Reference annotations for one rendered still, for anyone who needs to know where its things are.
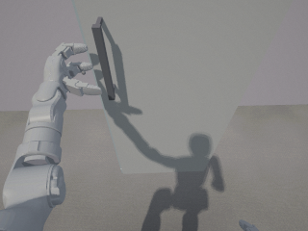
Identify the fridge door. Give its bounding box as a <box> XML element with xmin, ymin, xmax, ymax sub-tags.
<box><xmin>74</xmin><ymin>0</ymin><xmax>294</xmax><ymax>174</ymax></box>

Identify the right robot hand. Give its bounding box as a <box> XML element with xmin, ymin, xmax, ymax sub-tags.
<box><xmin>239</xmin><ymin>219</ymin><xmax>259</xmax><ymax>231</ymax></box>

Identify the left robot hand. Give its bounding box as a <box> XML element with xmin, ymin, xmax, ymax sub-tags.
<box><xmin>43</xmin><ymin>42</ymin><xmax>102</xmax><ymax>97</ymax></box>

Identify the handle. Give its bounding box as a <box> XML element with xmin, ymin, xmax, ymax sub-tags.
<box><xmin>91</xmin><ymin>16</ymin><xmax>116</xmax><ymax>100</ymax></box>

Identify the robot left forearm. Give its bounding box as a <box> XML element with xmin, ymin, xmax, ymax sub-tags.
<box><xmin>2</xmin><ymin>81</ymin><xmax>67</xmax><ymax>208</ymax></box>

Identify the robot left upper arm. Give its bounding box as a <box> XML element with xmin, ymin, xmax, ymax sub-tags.
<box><xmin>0</xmin><ymin>164</ymin><xmax>66</xmax><ymax>231</ymax></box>

